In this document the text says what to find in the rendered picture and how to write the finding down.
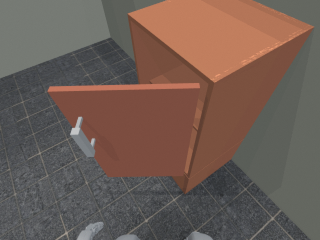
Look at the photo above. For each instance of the left robot hand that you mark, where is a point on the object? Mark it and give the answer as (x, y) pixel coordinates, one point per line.
(90, 231)

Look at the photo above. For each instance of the cupboard door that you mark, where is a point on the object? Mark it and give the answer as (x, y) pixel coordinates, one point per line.
(140, 130)

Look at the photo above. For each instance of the handle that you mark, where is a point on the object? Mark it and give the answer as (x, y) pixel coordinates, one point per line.
(81, 140)

